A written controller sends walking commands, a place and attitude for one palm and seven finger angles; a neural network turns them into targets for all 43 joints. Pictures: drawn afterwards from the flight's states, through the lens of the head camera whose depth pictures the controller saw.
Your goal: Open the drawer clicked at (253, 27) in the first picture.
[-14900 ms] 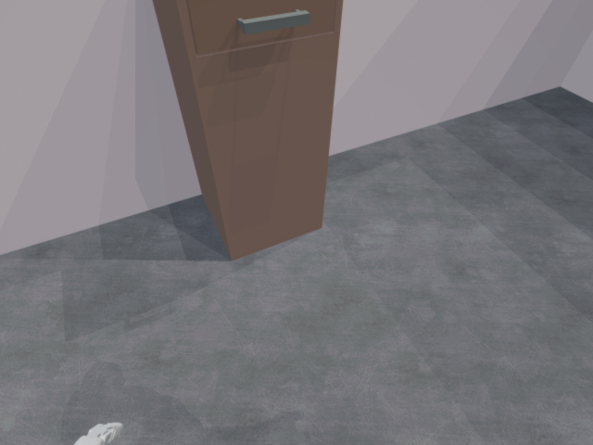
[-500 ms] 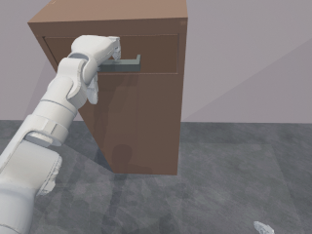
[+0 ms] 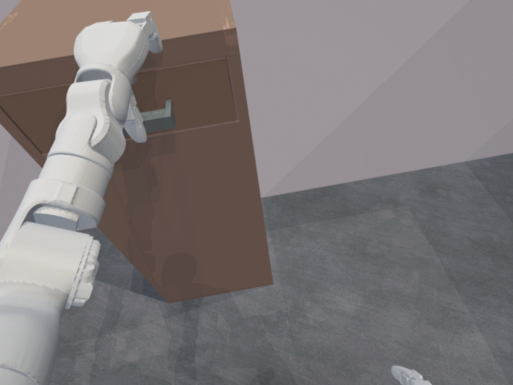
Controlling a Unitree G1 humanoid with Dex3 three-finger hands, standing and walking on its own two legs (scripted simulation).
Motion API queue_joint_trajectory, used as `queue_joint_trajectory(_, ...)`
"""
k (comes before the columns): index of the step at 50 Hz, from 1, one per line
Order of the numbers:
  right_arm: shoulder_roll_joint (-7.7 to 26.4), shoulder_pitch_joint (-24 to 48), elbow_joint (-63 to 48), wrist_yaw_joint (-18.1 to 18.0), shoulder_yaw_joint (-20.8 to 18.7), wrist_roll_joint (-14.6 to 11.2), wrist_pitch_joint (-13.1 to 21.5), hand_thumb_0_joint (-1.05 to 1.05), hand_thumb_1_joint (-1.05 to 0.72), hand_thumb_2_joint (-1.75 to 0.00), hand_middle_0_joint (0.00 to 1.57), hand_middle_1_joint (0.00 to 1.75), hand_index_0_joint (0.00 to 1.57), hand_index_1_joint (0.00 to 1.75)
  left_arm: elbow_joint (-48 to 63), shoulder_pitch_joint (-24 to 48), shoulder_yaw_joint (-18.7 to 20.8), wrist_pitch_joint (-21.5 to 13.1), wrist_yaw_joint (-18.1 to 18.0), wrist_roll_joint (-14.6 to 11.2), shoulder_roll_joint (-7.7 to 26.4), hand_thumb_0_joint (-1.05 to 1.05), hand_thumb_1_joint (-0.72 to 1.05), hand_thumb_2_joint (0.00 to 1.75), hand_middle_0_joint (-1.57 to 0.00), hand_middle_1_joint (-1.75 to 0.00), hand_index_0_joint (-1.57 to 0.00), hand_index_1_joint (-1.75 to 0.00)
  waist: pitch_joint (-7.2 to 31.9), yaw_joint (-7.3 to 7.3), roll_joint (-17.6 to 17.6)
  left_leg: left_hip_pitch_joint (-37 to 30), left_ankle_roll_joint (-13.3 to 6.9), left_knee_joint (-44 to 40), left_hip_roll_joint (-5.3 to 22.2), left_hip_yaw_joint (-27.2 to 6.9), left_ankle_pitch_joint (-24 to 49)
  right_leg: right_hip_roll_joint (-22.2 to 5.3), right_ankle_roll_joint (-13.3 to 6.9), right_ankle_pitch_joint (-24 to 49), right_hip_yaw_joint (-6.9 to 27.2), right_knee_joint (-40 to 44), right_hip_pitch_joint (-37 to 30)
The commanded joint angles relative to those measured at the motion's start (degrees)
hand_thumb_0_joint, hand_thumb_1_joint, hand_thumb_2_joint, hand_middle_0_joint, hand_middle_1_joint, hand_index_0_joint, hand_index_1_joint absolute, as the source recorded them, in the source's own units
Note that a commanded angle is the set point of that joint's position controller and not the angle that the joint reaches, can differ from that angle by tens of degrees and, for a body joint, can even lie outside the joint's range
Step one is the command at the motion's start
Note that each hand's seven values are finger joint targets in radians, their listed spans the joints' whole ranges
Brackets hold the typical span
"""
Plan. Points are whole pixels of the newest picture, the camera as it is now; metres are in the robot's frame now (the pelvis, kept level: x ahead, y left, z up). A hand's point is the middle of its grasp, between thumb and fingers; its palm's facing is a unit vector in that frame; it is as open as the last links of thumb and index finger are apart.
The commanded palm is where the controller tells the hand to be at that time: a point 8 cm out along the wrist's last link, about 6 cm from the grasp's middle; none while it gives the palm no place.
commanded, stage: move the hooked fingers above the handle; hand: left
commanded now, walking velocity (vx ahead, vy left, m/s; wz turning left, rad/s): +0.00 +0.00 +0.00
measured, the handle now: (124, 119) +0.53 +0.22 +0.15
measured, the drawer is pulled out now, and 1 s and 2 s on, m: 0.00 0.00 0.00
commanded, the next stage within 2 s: none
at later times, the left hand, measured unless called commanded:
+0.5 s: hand (140, 76) +0.50 +0.15 +0.24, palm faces +0.21 -0.09 -0.97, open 13.8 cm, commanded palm +0.46 +0.25 +0.26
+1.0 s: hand (95, 109) +0.48 +0.23 +0.21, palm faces +0.05 +0.03 -1.00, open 14.1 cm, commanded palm +0.45 +0.25 +0.25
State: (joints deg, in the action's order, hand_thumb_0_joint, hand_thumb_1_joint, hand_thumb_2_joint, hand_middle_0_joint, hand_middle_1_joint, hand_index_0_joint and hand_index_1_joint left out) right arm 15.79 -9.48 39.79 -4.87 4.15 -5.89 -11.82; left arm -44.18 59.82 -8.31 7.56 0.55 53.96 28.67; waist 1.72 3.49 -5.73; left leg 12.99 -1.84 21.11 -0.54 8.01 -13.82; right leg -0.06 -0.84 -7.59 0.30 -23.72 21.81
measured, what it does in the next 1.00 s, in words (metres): stands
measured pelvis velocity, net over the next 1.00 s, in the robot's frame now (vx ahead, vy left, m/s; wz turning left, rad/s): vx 0.00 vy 0.00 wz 0.03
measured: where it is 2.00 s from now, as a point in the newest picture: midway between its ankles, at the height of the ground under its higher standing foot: outside the picture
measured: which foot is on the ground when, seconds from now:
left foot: down 0.00-1.00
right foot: down 0.00-1.00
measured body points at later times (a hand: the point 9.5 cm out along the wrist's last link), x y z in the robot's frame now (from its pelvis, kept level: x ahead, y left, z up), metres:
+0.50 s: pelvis +0.02 +0.02 +0.00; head +0.06 +0.00 +0.45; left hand +0.48 +0.15 +0.29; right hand +0.17 -0.22 -0.13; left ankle -0.04 +0.09 -0.74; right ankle +0.04 -0.11 -0.74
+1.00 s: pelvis +0.00 +0.00 +0.00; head +0.03 -0.03 +0.45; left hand +0.47 +0.22 +0.26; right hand +0.15 -0.26 -0.12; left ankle -0.04 +0.09 -0.74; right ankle +0.04 -0.11 -0.74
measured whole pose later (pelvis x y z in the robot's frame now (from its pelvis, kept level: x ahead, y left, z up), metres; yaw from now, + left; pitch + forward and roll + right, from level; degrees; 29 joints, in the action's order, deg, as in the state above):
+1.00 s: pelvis +0.00 +0.00 +0.00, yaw +2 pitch +5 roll +1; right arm 18.0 -7.8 37.1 -5.5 3.1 -6.0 -11.4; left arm -47.8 58.6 -10.4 12.7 4.7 55.4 31.1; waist 1.7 2.8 -3.8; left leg 12.7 -1.7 21.3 -0.6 6.4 -13.7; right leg -0.3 -1.0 -7.7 -1.2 -23.1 20.6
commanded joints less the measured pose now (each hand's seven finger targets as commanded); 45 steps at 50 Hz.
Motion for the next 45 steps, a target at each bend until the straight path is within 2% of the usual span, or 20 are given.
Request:
queue_joint_trajectory(1,8.0,7.1,-9.7,-0.9,-3.0,0.0,2.8,0.00,-0.90,-0.90,0.20,0.30,0.20,0.30,1.7,17.4,8.5,7.4,1.3,1.8,25.9,0.00,-0.50,0.30,-0.30,-1.20,-0.30,-1.20,18.3,-5.91,15.6,8.6,-0.7,-3.4,0.7,-3.8,6.1,-3.0,0.4,1.5,2.4,2.3,-23.5)
queue_joint_trajectory(2,8.1,6.0,-9.6,-1.1,-3.3,0.2,3.1,0.00,-0.90,-0.90,0.20,0.30,0.20,0.30,0.8,17.7,8.2,7.3,2.0,2.0,25.5,0.00,-0.50,0.30,-0.30,-1.20,-0.30,-1.20,17.7,-5.24,16.3,8.3,-0.9,-3.2,0.5,-3.8,5.6,-2.9,0.6,1.1,2.4,2.6,-22.9)
queue_joint_trajectory(3,8.5,5.0,-10.0,-1.1,-3.6,0.3,3.5,0.00,-0.90,-0.90,0.20,0.30,0.20,0.30,2.3,18.6,8.3,6.4,3.1,2.2,25.7,0.00,-0.50,0.30,-0.30,-1.20,-0.30,-1.20,18.4,-4.66,15.6,7.5,-1.1,-3.1,0.5,-4.2,5.3,-2.8,0.5,0.9,2.4,2.7,-22.5)
queue_joint_trajectory(5,8.8,3.1,-11.1,-1.2,-4.7,0.8,4.5,0.00,-0.90,-0.90,0.20,0.30,0.20,0.30,6.6,21.0,6.7,3.9,5.8,1.9,23.0,0.00,-0.50,0.30,-0.30,-1.20,-0.30,-1.20,21.4,-2.81,13.2,4.9,-1.6,-2.3,0.1,-4.6,6.5,-2.7,0.4,2.7,2.3,2.4,-21.8)
queue_joint_trajectory(8,7.3,0.4,-10.9,-1.1,-6.1,1.2,7.5,0.00,-0.90,-0.90,0.20,0.30,0.20,0.30,20.6,35.1,-4.4,-3.2,8.8,0.3,10.0,0.00,-0.50,0.30,-0.30,-1.20,-0.30,-1.20,22.5,1.94,3.3,-3.6,-1.8,0.0,-0.8,-6.1,8.7,-2.2,-0.3,4.6,1.6,1.8,-15.0)
queue_joint_trajectory(9,7.0,-0.9,-10.7,-1.0,-6.5,1.6,8.7,0.00,-0.90,-0.90,0.20,0.30,0.20,0.30,25.6,38.1,-6.9,-5.7,9.2,-0.8,7.0,0.00,-0.50,0.30,-0.30,-1.20,-0.30,-1.20,24.8,2.41,-0.6,-7.9,-1.9,1.2,-1.1,-7.1,11.0,-1.9,-0.7,4.8,1.6,1.4,-12.8)
queue_joint_trajectory(10,6.3,-0.8,-11.0,-1.0,-6.4,1.5,10.2,0.00,-0.90,-0.90,0.20,0.30,0.20,0.30,31.2,41.4,-12.1,-7.8,9.9,-2.6,1.3,0.00,-0.50,0.30,-0.30,-1.20,-0.30,-1.20,25.4,3.43,-2.7,-11.7,-2.1,2.1,-1.2,-8.0,13.0,-1.8,-1.0,4.1,1.4,1.5,-9.6)
queue_joint_trajectory(12,6.8,-3.6,-8.2,-1.2,-6.6,2.0,12.1,0.00,-0.90,-0.90,0.20,0.30,0.20,0.30,31.1,41.3,-11.7,-10.3,9.2,-5.0,0.7,0.00,-0.50,0.30,-0.30,-1.20,-0.30,-1.20,24.5,3.58,-5.3,-15.1,-1.3,2.8,-1.3,-9.4,14.5,-1.0,-1.1,3.1,0.0,1.7,-4.9)
queue_joint_trajectory(13,6.6,-4.4,-7.6,-1.1,-6.3,2.0,12.8,0.00,-0.90,-0.90,0.20,0.30,0.20,0.30,30.0,40.7,-11.7,-11.0,8.6,-5.9,0.0,0.00,-0.50,0.30,-0.30,-1.20,-0.30,-1.20,23.8,3.60,-4.7,-15.1,-0.8,2.8,-1.5,-10.2,14.9,-0.7,-1.2,2.8,-0.7,1.4,-4.4)
queue_joint_trajectory(14,7.0,-5.3,-6.5,-0.9,-6.4,2.3,13.0,0.00,-0.90,-0.90,0.20,0.30,0.20,0.30,28.6,41.3,-8.8,-11.5,7.2,-6.5,2.3,0.00,-0.50,0.30,-0.30,-1.20,-0.30,-1.20,22.2,3.17,-3.1,-13.9,0.1,2.5,-1.5,-10.7,15.5,-0.1,-1.5,3.3,-1.6,1.2,-4.2)
queue_joint_trajectory(16,6.8,-5.5,-4.8,-0.2,-5.9,2.2,13.1,0.00,-0.90,-0.90,0.20,0.30,0.20,0.30,22.7,40.6,-5.0,-11.1,3.6,-7.6,3.4,0.00,-0.50,0.30,-0.30,-1.20,-0.30,-1.20,20.5,2.00,0.4,-10.2,0.9,2.2,-1.7,-10.8,16.6,0.3,-1.7,4.3,-2.3,0.8,-5.4)
queue_joint_trajectory(18,7.1,-5.5,-3.2,0.6,-5.2,2.5,12.3,0.00,-0.90,-0.90,0.20,0.30,0.20,0.30,13.3,36.6,2.4,-8.9,-1.0,-7.2,8.9,0.00,-0.50,0.30,-0.30,-1.20,-0.30,-1.20,19.8,-0.83,4.0,-4.4,2.2,1.1,-1.8,-10.2,18.5,0.7,-2.2,6.4,-3.2,-0.3,-8.6)
queue_joint_trajectory(20,8.4,-4.9,-2.6,1.2,-4.5,3.3,10.0,0.00,-0.90,-0.90,0.20,0.30,0.20,0.30,4.4,30.6,11.0,-5.9,-3.4,-3.7,20.4,0.00,-0.50,0.30,-0.30,-1.20,-0.30,-1.20,19.0,-3.41,7.1,2.5,2.8,-0.5,-1.7,-8.8,19.8,0.2,-2.5,9.3,-2.8,-0.6,-14.2)
queue_joint_trajectory(22,7.2,-2.0,-4.7,1.5,-3.4,3.1,8.0,0.00,-0.90,-0.90,0.20,0.30,0.20,0.30,2.4,29.2,8.0,-3.1,-3.9,-0.7,20.2,0.00,-0.50,0.30,-0.30,-1.20,-0.30,-1.20,19.4,-4.10,9.2,6.3,2.4,-0.4,-1.0,-6.9,22.4,-0.8,-2.1,15.0,-2.0,-1.5,-19.4)
queue_joint_trajectory(24,7.1,-0.1,-5.6,1.8,-2.8,3.0,5.9,0.00,-0.90,-0.90,0.20,0.30,0.20,0.30,-2.1,25.7,7.8,0.2,-3.8,1.4,20.8,0.00,-0.50,0.30,-0.30,-1.20,-0.30,-1.20,20.5,-5.24,10.4,8.5,2.3,-0.6,-0.1,-5.8,23.7,-1.4,-1.9,17.9,-1.8,-2.2,-22.7)
queue_joint_trajectory(25,7.0,0.6,-6.1,2.0,-2.8,2.8,4.7,0.00,-0.90,-0.90,0.20,0.30,0.20,0.30,-3.7,22.0,8.3,1.3,-3.1,1.2,20.5,0.00,-0.50,0.30,-0.30,-1.20,-0.30,-1.20,20.6,-5.88,12.9,9.3,2.2,-0.9,0.0,-5.8,23.5,-1.5,-1.7,18.0,-1.7,-2.0,-24.6)
queue_joint_trajectory(28,7.2,3.0,-7.8,0.9,-2.4,2.2,2.9,0.00,-0.90,-0.90,0.20,0.30,0.20,0.30,-1.9,22.6,8.0,2.5,-2.3,1.9,22.6,0.00,-0.50,0.30,-0.30,-1.20,-0.30,-1.20,19.8,-5.78,15.7,9.8,1.3,-1.6,0.6,-4.8,18.7,-2.0,-1.2,14.4,-1.0,-1.2,-23.5)
queue_joint_trajectory(31,6.7,5.1,-8.8,0.2,-1.9,1.9,1.5,0.00,-0.90,-0.90,0.20,0.30,0.20,0.30,-0.4,20.0,8.2,3.4,-1.7,2.0,23.6,0.00,-0.50,0.30,-0.30,-1.20,-0.30,-1.20,20.6,-6.72,14.5,9.3,1.1,-2.3,0.8,-4.4,15.6,-2.4,-1.0,11.2,-0.2,-1.0,-24.4)
queue_joint_trajectory(38,6.3,6.7,-9.9,-0.7,-1.9,1.1,0.8,0.00,-0.90,-0.90,0.20,0.30,0.20,0.30,2.1,18.1,7.9,5.4,-0.8,2.2,23.8,0.00,-0.50,0.30,-0.30,-1.20,-0.30,-1.20,19.4,-7.00,13.7,8.5,0.7,-3.5,1.1,-4.2,10.3,-2.4,-0.6,5.1,0.5,0.3,-23.6)
queue_joint_trajectory(45,7.5,7.7,-10.3,-1.0,-2.8,0.1,1.7,0.00,-0.90,-0.90,0.20,0.30,0.20,0.30,1.0,18.4,5.6,8.7,1.6,2.0,22.8,0.00,-0.50,0.30,-0.30,-1.20,-0.30,-1.20,16.8,-5.39,12.8,7.6,0.1,-3.9,0.7,-3.8,5.0,-2.6,-0.2,-0.8,1.6,2.8,-21.6)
